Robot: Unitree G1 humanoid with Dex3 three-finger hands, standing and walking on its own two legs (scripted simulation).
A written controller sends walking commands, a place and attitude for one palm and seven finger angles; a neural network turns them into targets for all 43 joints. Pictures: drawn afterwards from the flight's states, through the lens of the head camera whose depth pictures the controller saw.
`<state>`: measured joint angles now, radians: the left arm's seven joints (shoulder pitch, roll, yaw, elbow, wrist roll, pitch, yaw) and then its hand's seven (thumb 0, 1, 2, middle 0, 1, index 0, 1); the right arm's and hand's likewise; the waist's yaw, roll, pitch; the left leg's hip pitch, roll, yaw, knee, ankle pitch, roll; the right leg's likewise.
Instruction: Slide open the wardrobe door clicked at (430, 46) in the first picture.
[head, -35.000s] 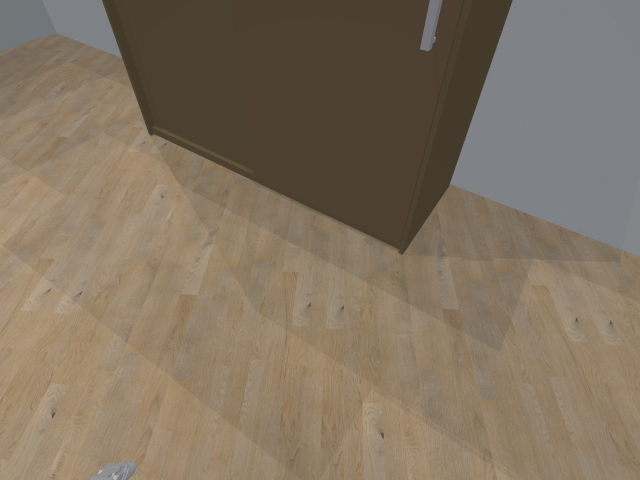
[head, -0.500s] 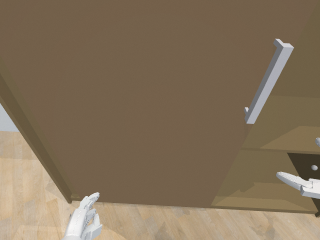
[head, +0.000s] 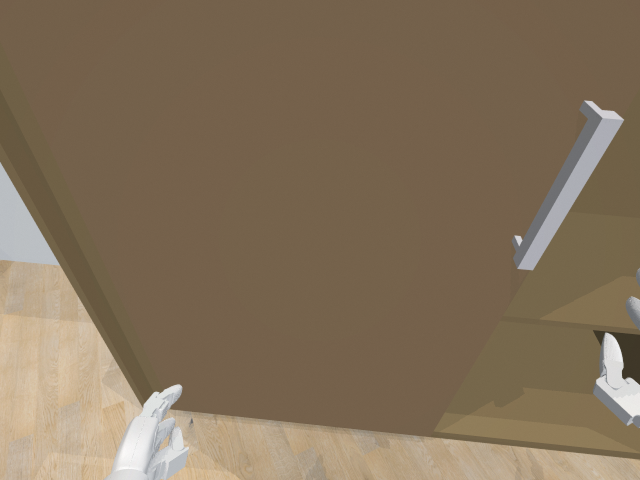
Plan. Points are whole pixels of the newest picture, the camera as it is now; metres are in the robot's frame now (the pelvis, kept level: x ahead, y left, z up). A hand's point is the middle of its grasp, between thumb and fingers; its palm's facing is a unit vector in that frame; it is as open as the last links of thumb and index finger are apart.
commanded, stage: draw the hand back to the body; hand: right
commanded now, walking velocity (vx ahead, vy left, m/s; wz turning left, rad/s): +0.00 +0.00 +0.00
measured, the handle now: (553, 192) +0.44 -0.31 +0.19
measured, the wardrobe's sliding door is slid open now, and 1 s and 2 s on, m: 0.69 0.69 0.69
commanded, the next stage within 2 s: step back with the hand held close in 0.30 s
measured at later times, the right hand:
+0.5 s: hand (568, 345) +0.21 -0.23 +0.16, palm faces +0.44 +0.80 -0.40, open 7.4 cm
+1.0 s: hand out of the picture +0.15 -0.28 +0.15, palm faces +0.45 +0.78 -0.43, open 7.4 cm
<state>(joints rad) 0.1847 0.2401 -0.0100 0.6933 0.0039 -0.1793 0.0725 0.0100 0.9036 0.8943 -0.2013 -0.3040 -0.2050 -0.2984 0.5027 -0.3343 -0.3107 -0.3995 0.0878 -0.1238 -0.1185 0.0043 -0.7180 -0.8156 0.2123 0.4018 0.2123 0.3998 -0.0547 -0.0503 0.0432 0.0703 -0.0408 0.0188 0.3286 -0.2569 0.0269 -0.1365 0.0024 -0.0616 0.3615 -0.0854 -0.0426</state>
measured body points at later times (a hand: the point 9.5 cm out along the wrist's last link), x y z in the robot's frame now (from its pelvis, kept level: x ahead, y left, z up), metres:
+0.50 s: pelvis +0.03 +0.03 +0.00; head +0.00 +0.05 +0.45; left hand +0.22 +0.25 -0.09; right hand +0.18 -0.27 +0.18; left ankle -0.04 +0.10 -0.74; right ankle +0.08 -0.09 -0.74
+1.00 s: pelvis -0.04 -0.01 -0.01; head -0.05 -0.01 +0.44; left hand +0.14 +0.22 -0.09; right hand +0.12 -0.32 +0.18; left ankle -0.04 +0.10 -0.74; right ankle +0.08 -0.09 -0.74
